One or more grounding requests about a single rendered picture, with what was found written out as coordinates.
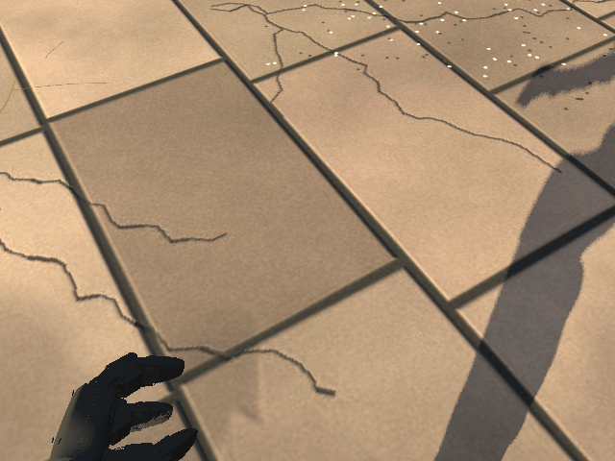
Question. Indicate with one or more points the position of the robot left hand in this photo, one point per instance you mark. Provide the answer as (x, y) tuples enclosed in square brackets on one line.
[(97, 417)]

